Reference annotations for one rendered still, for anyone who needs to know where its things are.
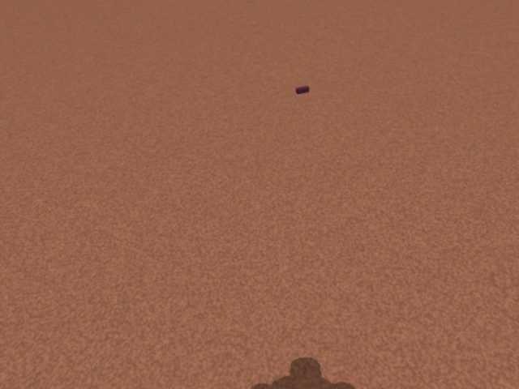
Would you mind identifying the small box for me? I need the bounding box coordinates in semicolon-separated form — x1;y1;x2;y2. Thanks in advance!
296;86;309;94

